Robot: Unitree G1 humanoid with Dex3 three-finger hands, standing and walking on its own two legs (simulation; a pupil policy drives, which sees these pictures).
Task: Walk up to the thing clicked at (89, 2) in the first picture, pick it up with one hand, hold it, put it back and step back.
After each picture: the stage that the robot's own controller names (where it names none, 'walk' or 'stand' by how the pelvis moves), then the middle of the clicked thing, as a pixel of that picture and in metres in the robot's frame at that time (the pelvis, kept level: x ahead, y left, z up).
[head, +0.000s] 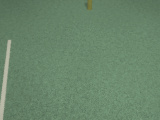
stand; (89, 1) +2.12 -0.05 -0.66
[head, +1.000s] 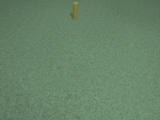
walk; (75, 11) +1.98 +0.09 -0.65
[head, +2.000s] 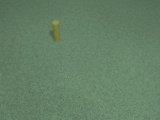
walk; (56, 31) +1.33 +0.23 -0.65
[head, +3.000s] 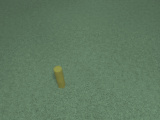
walk; (59, 77) +0.82 +0.24 -0.63
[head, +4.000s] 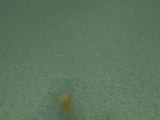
walk; (65, 104) +0.54 +0.22 -0.64
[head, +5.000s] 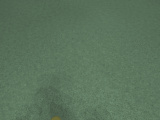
stand; out of the picture +0.40 +0.20 -0.65
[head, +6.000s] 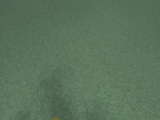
stand; out of the picture +0.37 +0.20 -0.64
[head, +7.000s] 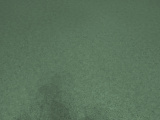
stand; out of the picture +0.36 +0.21 -0.66
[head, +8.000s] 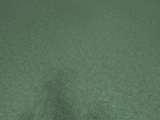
stand; out of the picture +0.37 +0.20 -0.66
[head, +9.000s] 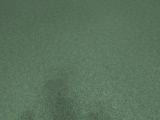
stand; out of the picture +0.36 +0.21 -0.66
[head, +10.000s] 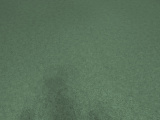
stand; out of the picture +0.36 +0.20 -0.66
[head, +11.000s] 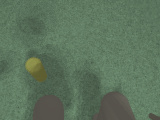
go down; (37, 71) +0.43 +0.20 -0.38
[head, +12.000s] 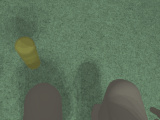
go down; (29, 55) +0.46 +0.21 -0.28
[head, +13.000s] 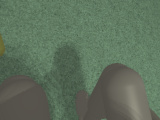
close in; out of the picture +0.45 +0.24 -0.18
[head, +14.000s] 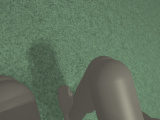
close; out of the picture +0.44 +0.27 -0.17
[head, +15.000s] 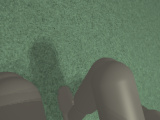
lift; out of the picture +0.41 +0.27 -0.17
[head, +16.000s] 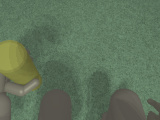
lift; (23, 72) +0.34 +0.20 -0.01
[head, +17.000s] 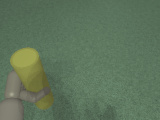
hold; (36, 83) +0.32 +0.17 +0.05
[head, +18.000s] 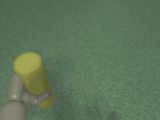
hold; (38, 85) +0.32 +0.17 +0.03
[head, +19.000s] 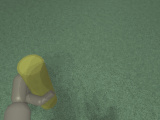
crouch; (41, 86) +0.32 +0.16 +0.01
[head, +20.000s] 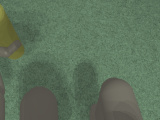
crouch; (4, 36) +0.47 +0.21 -0.05
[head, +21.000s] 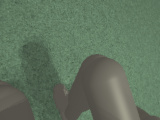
lower; out of the picture +0.45 +0.27 -0.17
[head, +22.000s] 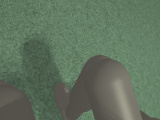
lower; out of the picture +0.46 +0.28 -0.17
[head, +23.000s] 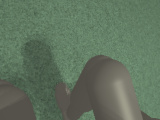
lower; out of the picture +0.45 +0.28 -0.17
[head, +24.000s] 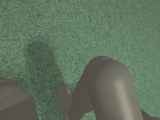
lower; out of the picture +0.44 +0.28 -0.17
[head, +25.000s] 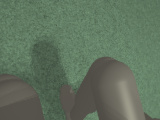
loosen; out of the picture +0.43 +0.26 -0.17
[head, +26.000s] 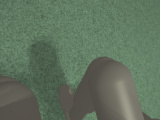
withdraw; out of the picture +0.43 +0.26 -0.17
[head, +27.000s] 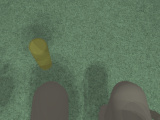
walk; (42, 56) +0.46 +0.20 -0.28
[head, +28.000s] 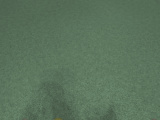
stand; out of the picture +0.37 +0.17 -0.59
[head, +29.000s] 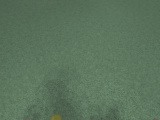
stand; out of the picture +0.38 +0.19 -0.60
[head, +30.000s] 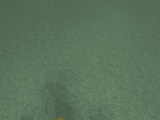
stand; out of the picture +0.38 +0.18 -0.63
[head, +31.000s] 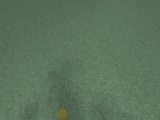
walk; (64, 119) +0.40 +0.18 -0.65
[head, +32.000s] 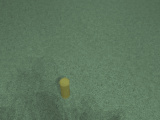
walk; (65, 89) +0.56 +0.13 -0.64
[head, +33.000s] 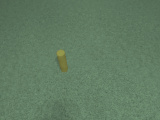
walk; (62, 61) +0.84 +0.25 -0.63
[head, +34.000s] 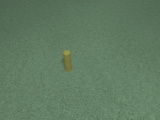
stand; (67, 61) +1.03 +0.20 -0.64
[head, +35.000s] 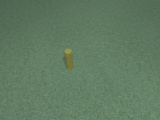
stand; (69, 59) +1.02 +0.18 -0.66
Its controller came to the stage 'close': yes
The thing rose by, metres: 0.69
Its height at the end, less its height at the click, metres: +0.00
